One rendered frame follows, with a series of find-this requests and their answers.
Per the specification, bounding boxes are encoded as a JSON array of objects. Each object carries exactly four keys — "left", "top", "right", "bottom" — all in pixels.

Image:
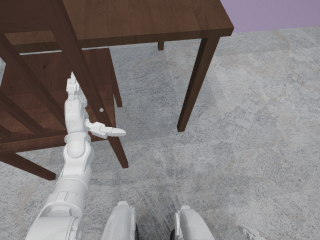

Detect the table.
[{"left": 0, "top": 0, "right": 234, "bottom": 132}]

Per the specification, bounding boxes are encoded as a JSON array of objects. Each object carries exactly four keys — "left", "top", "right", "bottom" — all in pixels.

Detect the robot right hand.
[{"left": 238, "top": 224, "right": 266, "bottom": 240}]

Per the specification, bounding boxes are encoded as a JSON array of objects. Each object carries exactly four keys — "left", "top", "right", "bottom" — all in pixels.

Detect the robot left hand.
[{"left": 64, "top": 72, "right": 126, "bottom": 139}]

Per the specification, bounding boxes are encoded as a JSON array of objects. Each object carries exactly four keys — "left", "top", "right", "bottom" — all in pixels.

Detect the left robot thigh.
[{"left": 100, "top": 205, "right": 136, "bottom": 240}]

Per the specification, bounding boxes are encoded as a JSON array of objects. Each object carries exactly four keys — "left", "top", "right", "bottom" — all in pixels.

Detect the robot thigh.
[
  {"left": 174, "top": 209, "right": 215, "bottom": 240},
  {"left": 100, "top": 205, "right": 136, "bottom": 240}
]

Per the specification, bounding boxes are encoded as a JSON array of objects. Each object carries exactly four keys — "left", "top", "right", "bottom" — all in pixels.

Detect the right robot thigh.
[{"left": 174, "top": 209, "right": 215, "bottom": 240}]

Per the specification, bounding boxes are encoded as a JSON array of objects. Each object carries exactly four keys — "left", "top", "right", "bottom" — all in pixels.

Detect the chair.
[{"left": 0, "top": 0, "right": 129, "bottom": 181}]

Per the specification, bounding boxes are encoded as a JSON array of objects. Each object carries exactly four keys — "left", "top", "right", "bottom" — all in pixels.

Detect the robot left forearm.
[{"left": 25, "top": 131, "right": 95, "bottom": 240}]

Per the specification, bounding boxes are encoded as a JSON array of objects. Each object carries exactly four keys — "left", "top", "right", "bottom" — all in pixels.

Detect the robot left upper arm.
[{"left": 27, "top": 216, "right": 84, "bottom": 240}]

